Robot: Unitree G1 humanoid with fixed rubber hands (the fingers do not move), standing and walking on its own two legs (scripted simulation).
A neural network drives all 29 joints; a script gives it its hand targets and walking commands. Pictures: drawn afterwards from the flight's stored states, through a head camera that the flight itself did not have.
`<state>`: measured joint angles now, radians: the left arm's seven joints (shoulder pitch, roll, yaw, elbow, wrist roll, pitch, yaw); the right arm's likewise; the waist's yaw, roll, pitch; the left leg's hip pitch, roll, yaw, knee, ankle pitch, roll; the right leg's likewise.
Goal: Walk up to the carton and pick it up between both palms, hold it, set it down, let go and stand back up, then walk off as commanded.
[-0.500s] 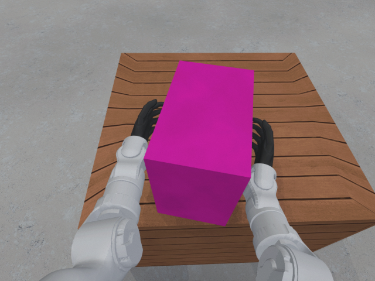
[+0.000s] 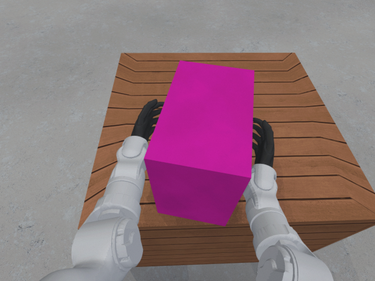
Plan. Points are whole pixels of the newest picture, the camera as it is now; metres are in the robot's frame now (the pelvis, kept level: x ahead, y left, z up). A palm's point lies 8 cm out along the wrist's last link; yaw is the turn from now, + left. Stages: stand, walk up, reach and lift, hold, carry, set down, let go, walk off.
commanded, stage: reach and lift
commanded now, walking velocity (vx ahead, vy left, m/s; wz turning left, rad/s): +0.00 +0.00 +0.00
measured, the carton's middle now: (203, 145) +0.43 -0.01 +0.01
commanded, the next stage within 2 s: none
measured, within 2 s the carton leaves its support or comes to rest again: leaves its support in 0.22 s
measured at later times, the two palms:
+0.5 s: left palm (144, 137) +0.41 +0.12 +0.08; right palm (269, 164) +0.35 -0.15 +0.06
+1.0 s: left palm (141, 130) +0.39 +0.11 +0.13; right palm (279, 153) +0.35 -0.15 +0.11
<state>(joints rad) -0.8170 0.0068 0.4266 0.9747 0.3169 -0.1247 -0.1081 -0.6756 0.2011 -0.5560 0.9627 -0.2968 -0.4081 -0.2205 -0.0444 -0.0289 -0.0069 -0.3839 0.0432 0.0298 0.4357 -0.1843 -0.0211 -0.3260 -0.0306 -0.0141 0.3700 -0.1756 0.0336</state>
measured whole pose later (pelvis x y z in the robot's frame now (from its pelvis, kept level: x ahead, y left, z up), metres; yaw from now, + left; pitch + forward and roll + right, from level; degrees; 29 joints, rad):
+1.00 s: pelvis -0.02 +0.00 +0.00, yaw +0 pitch +3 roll -1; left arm -0.81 0.00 0.20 0.99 0.30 0.02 0.11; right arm -0.66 0.04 -0.24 0.97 -0.09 -0.19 -0.23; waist -0.04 -0.02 -0.12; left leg -0.33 0.04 0.03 0.43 -0.16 -0.02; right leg -0.27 -0.03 -0.01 0.36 -0.15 0.03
